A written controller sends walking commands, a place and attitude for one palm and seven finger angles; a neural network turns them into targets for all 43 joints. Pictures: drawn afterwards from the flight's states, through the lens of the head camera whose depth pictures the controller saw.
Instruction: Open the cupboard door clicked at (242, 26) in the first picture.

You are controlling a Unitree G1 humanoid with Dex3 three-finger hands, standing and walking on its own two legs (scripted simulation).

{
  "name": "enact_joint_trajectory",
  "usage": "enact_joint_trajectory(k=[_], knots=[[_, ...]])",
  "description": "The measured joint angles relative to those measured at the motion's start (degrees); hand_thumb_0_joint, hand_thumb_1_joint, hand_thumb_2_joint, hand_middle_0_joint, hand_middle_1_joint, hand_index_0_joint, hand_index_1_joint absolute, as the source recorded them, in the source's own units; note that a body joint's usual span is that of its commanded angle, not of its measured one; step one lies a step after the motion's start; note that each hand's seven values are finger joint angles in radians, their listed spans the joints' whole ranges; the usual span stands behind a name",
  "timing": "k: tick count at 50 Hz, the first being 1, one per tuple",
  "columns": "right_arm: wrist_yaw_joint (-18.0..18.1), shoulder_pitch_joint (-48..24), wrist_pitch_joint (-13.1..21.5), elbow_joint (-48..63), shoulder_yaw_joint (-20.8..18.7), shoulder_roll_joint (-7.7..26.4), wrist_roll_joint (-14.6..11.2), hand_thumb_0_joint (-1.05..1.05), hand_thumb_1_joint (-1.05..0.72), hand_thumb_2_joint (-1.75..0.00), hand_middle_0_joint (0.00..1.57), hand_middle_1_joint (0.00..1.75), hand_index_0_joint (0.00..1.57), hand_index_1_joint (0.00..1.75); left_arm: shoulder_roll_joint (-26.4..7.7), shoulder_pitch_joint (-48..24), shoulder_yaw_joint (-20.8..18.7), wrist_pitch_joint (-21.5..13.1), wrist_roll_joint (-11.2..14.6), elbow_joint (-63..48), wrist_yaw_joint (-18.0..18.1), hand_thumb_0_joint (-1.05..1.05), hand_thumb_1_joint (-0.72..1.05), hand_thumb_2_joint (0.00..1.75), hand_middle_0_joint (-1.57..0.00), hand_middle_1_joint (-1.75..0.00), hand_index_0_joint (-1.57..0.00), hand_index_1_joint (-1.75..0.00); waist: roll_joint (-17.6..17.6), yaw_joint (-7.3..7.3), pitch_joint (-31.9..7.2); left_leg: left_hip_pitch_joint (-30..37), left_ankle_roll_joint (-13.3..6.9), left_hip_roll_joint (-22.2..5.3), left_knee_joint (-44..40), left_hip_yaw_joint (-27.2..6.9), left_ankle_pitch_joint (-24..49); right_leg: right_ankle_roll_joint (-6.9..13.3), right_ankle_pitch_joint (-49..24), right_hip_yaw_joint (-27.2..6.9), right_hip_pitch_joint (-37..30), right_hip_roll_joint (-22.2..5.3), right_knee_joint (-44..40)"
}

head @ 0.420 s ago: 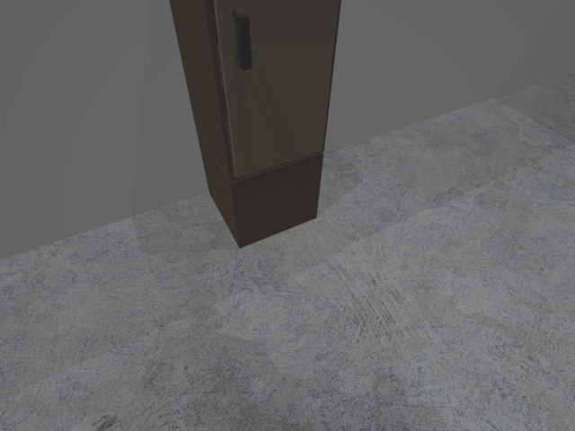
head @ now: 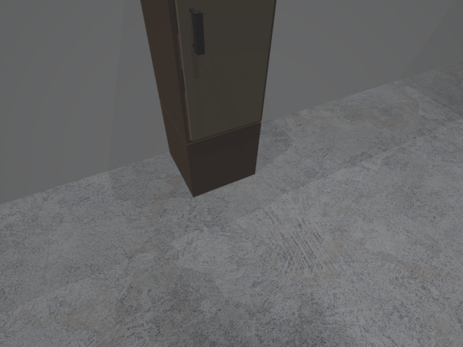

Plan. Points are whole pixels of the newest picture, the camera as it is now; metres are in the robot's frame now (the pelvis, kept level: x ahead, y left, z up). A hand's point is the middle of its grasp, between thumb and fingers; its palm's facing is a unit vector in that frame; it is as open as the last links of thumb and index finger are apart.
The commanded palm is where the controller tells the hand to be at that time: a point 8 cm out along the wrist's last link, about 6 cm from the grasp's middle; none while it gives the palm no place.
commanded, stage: stand and wait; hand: left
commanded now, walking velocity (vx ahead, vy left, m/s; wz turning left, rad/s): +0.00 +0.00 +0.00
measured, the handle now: (195, 31) +0.98 +0.18 +0.12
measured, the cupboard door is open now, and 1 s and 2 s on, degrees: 0 0 0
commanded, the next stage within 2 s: look at it before walking up in 0.40 s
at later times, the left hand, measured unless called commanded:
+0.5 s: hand out of the picture +0.07 +0.23 -0.15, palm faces -0.03 -0.94 -0.34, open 7.4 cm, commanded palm none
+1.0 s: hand out of the picture +0.07 +0.23 -0.15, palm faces -0.03 -0.94 -0.34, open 7.4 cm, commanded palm none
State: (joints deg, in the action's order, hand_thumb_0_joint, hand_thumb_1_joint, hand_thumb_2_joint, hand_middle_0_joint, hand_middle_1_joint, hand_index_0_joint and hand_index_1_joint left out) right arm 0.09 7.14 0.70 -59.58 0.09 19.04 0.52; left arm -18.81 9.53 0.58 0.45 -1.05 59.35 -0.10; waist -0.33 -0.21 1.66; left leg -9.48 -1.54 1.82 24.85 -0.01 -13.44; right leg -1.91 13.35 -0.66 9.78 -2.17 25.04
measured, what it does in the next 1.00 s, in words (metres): stands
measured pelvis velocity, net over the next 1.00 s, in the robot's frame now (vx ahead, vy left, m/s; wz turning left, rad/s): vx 0.00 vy -0.02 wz -0.01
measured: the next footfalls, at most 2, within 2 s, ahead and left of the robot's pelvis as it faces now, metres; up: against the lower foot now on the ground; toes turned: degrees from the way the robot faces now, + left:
none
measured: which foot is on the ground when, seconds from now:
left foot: down 0.00-1.00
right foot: down 0.00-1.00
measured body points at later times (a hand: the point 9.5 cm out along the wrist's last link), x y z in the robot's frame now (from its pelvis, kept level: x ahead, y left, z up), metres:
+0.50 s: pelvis -0.01 -0.01 +0.00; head -0.01 -0.01 +0.45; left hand +0.08 +0.28 -0.13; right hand +0.07 -0.31 -0.13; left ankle +0.00 +0.10 -0.74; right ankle +0.00 -0.14 -0.74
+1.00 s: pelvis +0.00 -0.02 +0.00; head +0.00 -0.02 +0.45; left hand +0.08 +0.28 -0.13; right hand +0.08 -0.31 -0.13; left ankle +0.00 +0.10 -0.74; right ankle +0.00 -0.14 -0.74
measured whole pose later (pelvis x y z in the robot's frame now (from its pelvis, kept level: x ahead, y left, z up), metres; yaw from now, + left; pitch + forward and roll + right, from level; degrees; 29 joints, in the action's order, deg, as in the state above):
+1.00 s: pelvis +0.00 -0.02 +0.00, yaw +0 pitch -2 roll +0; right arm 0.2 6.9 0.9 -63.8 0.2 19.5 0.2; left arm -19.2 8.2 0.2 -0.4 -1.0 62.4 0.0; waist 0.2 0.1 1.7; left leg -7.3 0.0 0.3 20.6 -0.3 -11.3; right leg -0.6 11.4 -0.4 7.9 -0.7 21.3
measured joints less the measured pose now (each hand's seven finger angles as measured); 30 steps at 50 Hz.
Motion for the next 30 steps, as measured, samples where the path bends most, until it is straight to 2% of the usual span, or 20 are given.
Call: enact_joint_trajectory(k=[30], knots=[[-0.1,0.4,0.2,-3.9,0.0,0.4,-0.2,0.01,-0.9,-0.9,0.2,0.3,0.2,0.3,-0.2,-1.9,-0.3,-0.8,0.1,2.5,0.1,0.0,0.9,0.89,-0.2,-0.3,-0.21,-0.3,0.5,0.52,-0.3,1.1,1.1,-1.0,-3.1,-0.1,2.0,1.0,-1.7,0.1,-0.7,1.0,-2.5]])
